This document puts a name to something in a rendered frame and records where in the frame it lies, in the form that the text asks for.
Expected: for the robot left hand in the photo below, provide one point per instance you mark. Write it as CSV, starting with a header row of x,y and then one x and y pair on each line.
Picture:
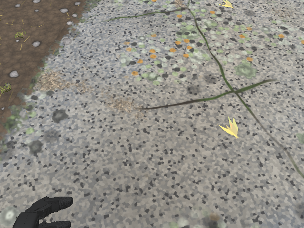
x,y
41,209

